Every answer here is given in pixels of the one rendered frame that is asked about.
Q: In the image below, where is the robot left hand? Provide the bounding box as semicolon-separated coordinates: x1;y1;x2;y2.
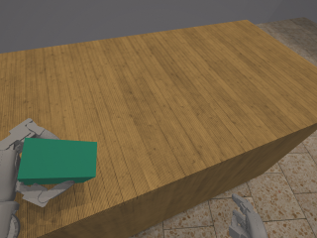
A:
0;118;75;207

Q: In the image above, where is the robot left forearm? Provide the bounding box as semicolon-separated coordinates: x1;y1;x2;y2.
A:
0;200;21;238

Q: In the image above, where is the robot right hand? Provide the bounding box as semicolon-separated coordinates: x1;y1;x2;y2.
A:
229;193;268;238

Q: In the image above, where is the sponge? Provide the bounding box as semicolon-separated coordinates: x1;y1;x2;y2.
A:
17;137;97;185

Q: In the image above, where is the table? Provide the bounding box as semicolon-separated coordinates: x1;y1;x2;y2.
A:
0;20;317;238

